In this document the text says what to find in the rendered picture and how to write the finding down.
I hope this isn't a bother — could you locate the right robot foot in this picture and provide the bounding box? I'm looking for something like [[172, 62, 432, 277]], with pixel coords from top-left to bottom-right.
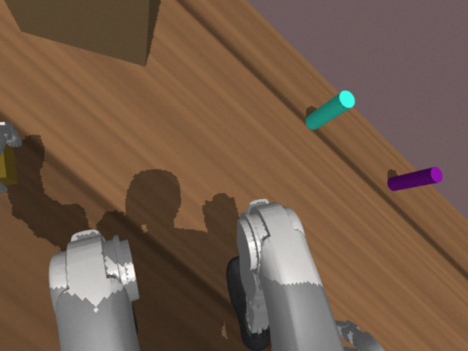
[[226, 256, 271, 351]]

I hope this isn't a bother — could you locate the right robot hand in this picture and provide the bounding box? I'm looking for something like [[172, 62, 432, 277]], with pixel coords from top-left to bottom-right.
[[335, 320, 385, 351]]

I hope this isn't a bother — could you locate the left robot hand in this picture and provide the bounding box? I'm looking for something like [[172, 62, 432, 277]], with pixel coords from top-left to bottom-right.
[[0, 122, 22, 193]]

